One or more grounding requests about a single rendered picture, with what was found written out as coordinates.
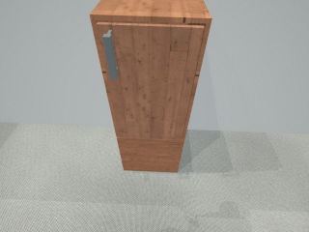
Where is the cupboard door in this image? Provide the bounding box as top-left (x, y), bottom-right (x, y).
top-left (97, 22), bottom-right (205, 140)

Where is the handle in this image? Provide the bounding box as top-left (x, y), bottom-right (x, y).
top-left (102, 29), bottom-right (118, 80)

